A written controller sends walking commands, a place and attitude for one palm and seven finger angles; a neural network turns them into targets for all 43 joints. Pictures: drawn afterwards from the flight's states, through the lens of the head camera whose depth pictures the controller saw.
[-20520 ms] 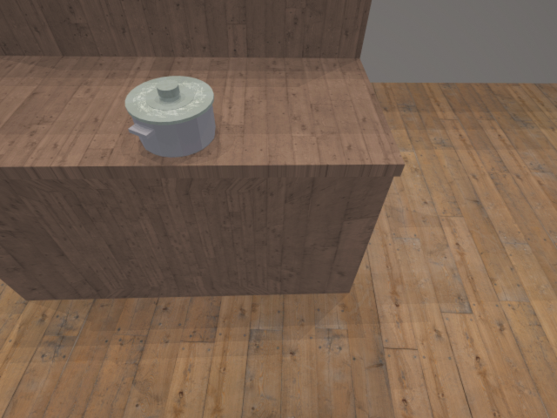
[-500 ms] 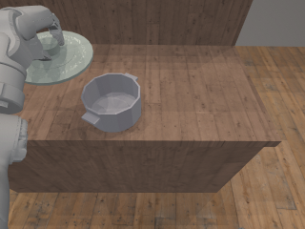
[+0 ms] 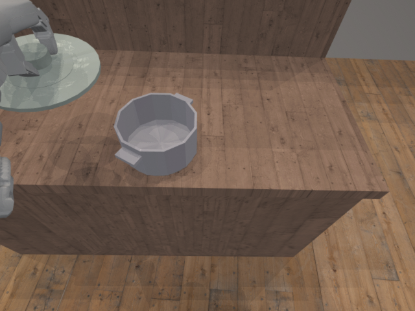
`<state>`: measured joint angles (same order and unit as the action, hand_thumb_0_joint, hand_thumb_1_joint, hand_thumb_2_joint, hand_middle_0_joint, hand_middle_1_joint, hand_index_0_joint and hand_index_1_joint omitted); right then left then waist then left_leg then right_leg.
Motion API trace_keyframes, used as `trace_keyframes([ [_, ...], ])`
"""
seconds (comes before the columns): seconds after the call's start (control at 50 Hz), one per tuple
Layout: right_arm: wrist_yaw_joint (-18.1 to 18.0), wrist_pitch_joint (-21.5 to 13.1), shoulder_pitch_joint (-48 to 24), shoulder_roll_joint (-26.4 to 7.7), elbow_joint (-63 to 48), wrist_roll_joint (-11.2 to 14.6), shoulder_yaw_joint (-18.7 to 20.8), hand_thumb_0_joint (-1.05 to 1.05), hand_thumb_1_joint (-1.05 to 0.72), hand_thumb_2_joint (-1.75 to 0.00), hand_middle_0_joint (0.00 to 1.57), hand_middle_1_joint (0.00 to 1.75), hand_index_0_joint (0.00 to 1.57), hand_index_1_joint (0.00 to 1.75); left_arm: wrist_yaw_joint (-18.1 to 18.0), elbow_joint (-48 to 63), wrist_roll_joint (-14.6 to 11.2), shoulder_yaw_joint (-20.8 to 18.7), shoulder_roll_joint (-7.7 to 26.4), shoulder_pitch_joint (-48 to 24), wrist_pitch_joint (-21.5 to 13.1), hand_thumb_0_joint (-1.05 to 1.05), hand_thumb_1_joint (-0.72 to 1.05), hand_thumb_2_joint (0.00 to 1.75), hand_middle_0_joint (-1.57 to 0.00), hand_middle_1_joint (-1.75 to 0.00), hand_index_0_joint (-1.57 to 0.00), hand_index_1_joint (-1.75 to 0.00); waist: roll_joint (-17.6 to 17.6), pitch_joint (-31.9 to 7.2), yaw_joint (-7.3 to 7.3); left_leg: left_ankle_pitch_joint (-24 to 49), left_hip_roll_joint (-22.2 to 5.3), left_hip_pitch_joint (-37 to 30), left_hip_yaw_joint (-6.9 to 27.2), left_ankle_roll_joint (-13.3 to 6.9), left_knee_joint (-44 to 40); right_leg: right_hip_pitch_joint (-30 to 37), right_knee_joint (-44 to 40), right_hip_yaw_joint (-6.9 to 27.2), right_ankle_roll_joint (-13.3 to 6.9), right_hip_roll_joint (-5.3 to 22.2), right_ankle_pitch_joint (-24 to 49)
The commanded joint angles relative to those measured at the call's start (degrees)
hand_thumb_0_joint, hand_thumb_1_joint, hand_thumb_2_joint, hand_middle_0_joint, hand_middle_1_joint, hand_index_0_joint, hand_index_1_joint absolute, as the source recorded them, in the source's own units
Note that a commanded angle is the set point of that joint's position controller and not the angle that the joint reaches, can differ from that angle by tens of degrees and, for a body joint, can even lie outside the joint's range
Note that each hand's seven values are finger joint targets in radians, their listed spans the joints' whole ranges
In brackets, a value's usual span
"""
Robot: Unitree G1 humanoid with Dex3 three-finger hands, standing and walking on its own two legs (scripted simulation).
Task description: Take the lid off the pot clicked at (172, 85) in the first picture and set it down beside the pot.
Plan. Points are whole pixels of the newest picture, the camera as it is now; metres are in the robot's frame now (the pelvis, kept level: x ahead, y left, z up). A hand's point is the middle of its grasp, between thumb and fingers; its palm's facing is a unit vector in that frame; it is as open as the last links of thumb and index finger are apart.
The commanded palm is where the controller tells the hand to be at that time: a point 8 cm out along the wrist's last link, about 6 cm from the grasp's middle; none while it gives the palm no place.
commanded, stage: move the lid sideways beside the pot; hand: left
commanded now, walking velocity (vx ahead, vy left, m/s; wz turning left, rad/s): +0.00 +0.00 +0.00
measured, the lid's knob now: (34, 56) +0.50 +0.30 +0.21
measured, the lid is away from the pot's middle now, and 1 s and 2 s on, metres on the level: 0.19 0.24 0.23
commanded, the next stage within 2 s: lower the lid onto the table in 0.56 s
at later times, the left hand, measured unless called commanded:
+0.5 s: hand out of the picture +0.47 +0.34 +0.22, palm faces -0.31 -0.09 -0.95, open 8.2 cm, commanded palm +0.49 +0.34 +0.30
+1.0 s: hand out of the picture +0.47 +0.35 +0.21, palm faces -0.32 -0.11 -0.94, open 8.2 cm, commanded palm +0.49 +0.34 +0.28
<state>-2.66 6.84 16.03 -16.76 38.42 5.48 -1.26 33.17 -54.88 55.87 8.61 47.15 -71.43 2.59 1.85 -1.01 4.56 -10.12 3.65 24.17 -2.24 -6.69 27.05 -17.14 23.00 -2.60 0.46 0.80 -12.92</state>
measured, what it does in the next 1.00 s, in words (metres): stands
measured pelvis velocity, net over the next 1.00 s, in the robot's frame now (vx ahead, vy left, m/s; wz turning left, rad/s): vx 0.01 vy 0.01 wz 0.00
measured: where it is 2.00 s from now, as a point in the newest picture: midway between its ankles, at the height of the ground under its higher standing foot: outside the picture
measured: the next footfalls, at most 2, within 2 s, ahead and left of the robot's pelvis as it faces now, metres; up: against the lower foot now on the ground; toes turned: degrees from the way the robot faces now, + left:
none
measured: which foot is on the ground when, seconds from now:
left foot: down 0.00-1.00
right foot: down 0.00-1.00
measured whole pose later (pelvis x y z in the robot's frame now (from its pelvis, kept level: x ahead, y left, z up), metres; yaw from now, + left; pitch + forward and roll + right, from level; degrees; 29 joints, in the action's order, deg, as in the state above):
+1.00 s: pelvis +0.01 +0.01 +0.00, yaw +0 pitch +10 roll -4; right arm -3.1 7.0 16.9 -16.4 38.3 5.6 -1.9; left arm 33.0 -59.8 56.8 5.8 51.8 -72.0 -1.0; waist 1.9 -1.3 5.1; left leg -11.8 3.9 28.0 -1.9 -7.6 29.7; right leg -19.9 23.6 -2.4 0.2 0.7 -13.7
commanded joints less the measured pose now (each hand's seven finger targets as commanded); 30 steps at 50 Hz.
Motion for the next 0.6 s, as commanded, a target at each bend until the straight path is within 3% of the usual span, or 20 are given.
trace_keyframes([
  [0.0, -0.77, -1.71, 1.92, -10.04, -4.74, -0.61, 3.51, 0.0, -0.9, -0.9, 0.2, 0.3, 0.2, 0.3, -3.27, 14.87, 0.06, -5.78, 15.95, -34.25, -1.01, 0.0, 0.6, 1.03, -0.93, -1.1, -0.78, -1.03, 7.15, -26.6, 0.22, 22.4, -3.76, -31.05, 9.16, 3.26, 0.36, -9.1, -2.19, -1.31, -3.2, -3.96, 6.1],
  [0.04, -0.86, -1.64, 1.72, -10.04, -4.52, -0.34, 3.48, 0.0, -0.9, -0.9, 0.2, 0.3, 0.2, 0.3, -2.91, 14.04, -0.3, -4.34, 14.58, -34.39, -0.96, 0.0, 0.6, 1.03, -0.93, -1.1, -0.78, -1.03, 7.28, -25.45, 0.37, 19.25, -3.65, -30.42, 9.24, 3.22, -0.11, -10.06, -2.4, -1.43, -3.14, -3.85, 4.55],
  [0.06, -0.73, -1.76, 1.74, -10.43, -4.58, -0.39, 3.65, 0.0, -0.9, -0.9, 0.2, 0.3, 0.2, 0.3, -2.97, 14.17, -0.82, -4.67, 14.46, -33.1, -1.02, 0.0, 0.6, 1.03, -0.93, -1.1, -0.78, -1.03, 7.77, -25.4, 0.17, 21.66, -3.73, -30.66, 9.27, 3.32, 0.66, -10.2, -2.48, -1.42, -3.35, -3.62, 5.45],
  [0.08, -0.78, -1.65, 2.29, -10.28, -4.36, -0.55, 3.46, 0.0, -0.9, -0.9, 0.2, 0.3, 0.2, 0.3, -3.16, 13.14, 0.02, -6.95, 17.52, -32.34, -1.22, 0.0, 0.6, 1.03, -0.93, -1.1, -0.78, -1.03, 6.12, -26.48, -0.12, 21.61, -3.63, -29.91, 9.11, 3.08, 0.72, -8.72, -1.98, -1.23, -3.2, -3.96, 5.9],
  [0.12, -1.11, -1.25, 2.1, -10.35, -4.02, -0.12, 3.07, 0.0, -0.9, -0.9, 0.2, 0.3, 0.2, 0.3, -2.77, 9.93, -0.18, -5.1, 16.52, -32.31, -1.29, 0.0, 0.6, 1.03, -0.93, -1.1, -0.78, -1.03, 3.66, -23.84, 0.46, 16.47, -3.4, -26.97, 8.41, 2.59, -0.23, -8.66, -2.46, -1.39, -2.93, -3.86, 5.28],
  [0.16, -1.09, -1.24, 1.73, -10.82, -4.04, 0.08, 3.15, 0.0, -0.9, -0.9, 0.2, 0.3, 0.2, 0.3, -2.92, 11.46, -0.58, -3.48, 15.41, -33.83, -1.72, 0.0, 0.6, 1.03, -0.93, -1.1, -0.78, -1.03, 6.69, -23.61, 0.74, 16.64, -3.72, -28.13, 8.93, 3.02, -0.09, -10.01, -2.48, -1.44, -3.29, -3.58, 4.5],
  [0.22, -1.58, -1.57, 2.84, -10.66, -3.32, -0.05, 2.94, 0.0, -0.9, -0.9, 0.2, 0.3, 0.2, 0.3, -3.03, 10.98, 0.38, -4.52, 17.78, -35.64, -2.29, 0.0, 0.6, 1.03, -0.93, -1.1, -0.78, -1.03, 6.31, -24.16, 0.94, 13.21, -3.85, -28.25, 9.27, 2.82, -0.72, -10.26, -2.49, -1.35, -3.08, -4.06, 2.95],
  [0.24, -1.85, -1.69, 2.93, -10.66, -3.2, -0.01, 2.84, 0.0, -0.9, -0.9, 0.2, 0.3, 0.2, 0.3, -3.04, 9.45, 0.39, -4.37, 17.66, -35.32, -2.47, 0.0, 0.6, 1.03, -0.93, -1.1, -0.78, -1.03, 6.2, -23.86, 1.07, 12.01, -3.8, -27.92, 9.27, 2.67, -0.83, -10.4, -2.51, -1.3, -3.11, -4.03, 2.59],
  [0.26, -1.81, -1.73, 2.82, -11.15, -3.13, 0.09, 2.79, 0.0, -0.9, -0.9, 0.2, 0.3, 0.2, 0.3, -3.09, 9.4, -0.23, -3.69, 17.16, -34.88, -2.97, 0.0, 0.6, 1.03, -0.93, -1.1, -0.78, -1.03, 8.21, -22.94, 1.19, 13.61, -3.94, -27.96, 9.5, 3.12, -0.49, -10.94, -2.54, -1.33, -3.37, -3.69, 3.11],
  [0.28, -1.88, -1.84, 3.29, -10.8, -2.55, -0.04, 2.78, 0.0, -0.9, -0.9, 0.2, 0.3, 0.2, 0.3, -3.13, 9.43, 0.42, -3.56, 17.34, -36.1, -2.99, 0.0, 0.6, 1.03, -0.93, -1.1, -0.78, -1.03, 7.01, -23.69, 1.26, 13.0, -4.07, -28.24, 9.66, 2.96, -0.54, -10.87, -2.18, -1.27, -3.09, -4.05, 2.86],
  [0.32, -2.19, -2.19, 3.62, -10.93, -2.5, -0.01, 2.65, 0.0, -0.9, -0.9, 0.2, 0.3, 0.2, 0.3, -3.13, 9.47, 0.52, -3.29, 17.88, -37.3, -3.27, 0.0, 0.6, 1.03, -0.93, -1.1, -0.78, -1.03, 8.08, -24.05, 1.44, 11.22, -3.78, -27.79, 9.08, 2.6, -0.67, -10.49, -2.51, -1.07, -3.08, -4.05, 2.77],
  [0.36, -2.37, -2.44, 3.92, -11.45, -2.59, 0.02, 2.53, 0.0, -0.9, -0.9, 0.2, 0.3, 0.2, 0.3, -3.36, 8.99, 0.39, -5.38, 20.48, -35.94, -4.15, 0.0, 0.6, 1.03, -0.93, -1.1, -0.78, -1.03, 9.1, -24.5, 1.04, 14.43, -4.17, -28.48, 9.66, 3.05, -0.07, -10.29, -2.28, -1.14, -3.38, -3.8, 3.73],
  [0.4, -2.46, -2.44, 4.65, -11.21, -2.14, -0.03, 2.57, 0.0, -0.9, -0.9, 0.2, 0.3, 0.2, 0.3, -3.18, 7.41, 0.79, -4.91, 20.14, -36.27, -4.23, 0.0, 0.6, 1.03, -0.93, -1.1, -0.78, -1.03, 7.6, -24.36, 1.28, 13.67, -4.14, -27.85, 9.35, 2.65, -0.04, -10.16, -2.17, -1.16, -3.03, -4.15, 3.54],
  [0.44, -2.54, -2.53, 5.17, -11.42, -2.47, 0.0, 2.6, 0.0, -0.9, -0.9, 0.2, 0.3, 0.2, 0.3, -3.39, 7.23, 1.15, -6.97, 23.19, -35.37, -4.59, 0.0, 0.6, 1.03, -0.93, -1.1, -0.78, -1.03, 7.84, -25.48, 0.88, 15.35, -4.02, -27.36, 9.04, 2.55, 0.34, -8.97, -1.94, -1.11, -3.06, -4.11, 4.59],
  [0.5, -2.28, -2.19, 5.56, -11.5, -2.01, -0.01, 2.81, 0.0, -0.9, -0.9, 0.2, 0.3, 0.2, 0.3, -3.0, 6.97, 0.94, -4.69, 20.29, -35.8, -4.56, 0.0, 0.6, 1.03, -0.93, -1.1, -0.78, -1.03, 8.14, -24.34, 1.34, 18.11, -4.53, -28.22, 9.45, 3.03, 0.69, -10.87, -1.92, -1.49, -2.92, -4.33, 4.8],
  [0.54, -2.23, -2.41, 6.08, -11.46, -2.45, -0.27, 3.19, 0.0, -0.9, -0.9, 0.2, 0.3, 0.2, 0.3, -3.3, 11.19, 1.39, -6.55, 22.46, -37.44, -4.82, 0.0, 0.6, 1.03, -0.93, -1.1, -0.78, -1.03, 11.14, -28.72, 0.73, 23.68, -4.78, -31.99, 10.03, 3.59, 1.52, -10.8, -1.49, -1.43, -3.08, -4.45, 5.52],
  [0.56, -2.17, -2.42, 5.78, -11.47, -2.75, -0.22, 3.22, 0.0, -0.9, -0.9, 0.2, 0.3, 0.2, 0.3, -3.23, 10.45, 0.88, -5.0, 20.04, -35.99, -4.87, 0.0, 0.6, 1.03, -0.93, -1.1, -0.78, -1.03, 12.58, -27.88, 0.95, 27.44, -4.77, -32.68, 10.21, 4.24, 2.41, -12.0, -1.63, -1.37, -3.23, -4.35, 6.18],
  [0.58, -2.06, -2.4, 6.54, -11.28, -2.09, -0.64, 3.39, 0.0, -0.9, -0.9, 0.2, 0.3, 0.2, 0.3, -3.2, 10.73, 1.19, -7.01, 21.98, -35.89, -4.85, 0.0, 0.6, 1.03, -0.93, -1.1, -0.78, -1.03, 10.56, -28.62, 0.78, 27.35, -4.96, -32.73, 10.19, 3.83, 2.56, -11.53, -1.54, -1.36, -2.86, -4.59, 5.99],
])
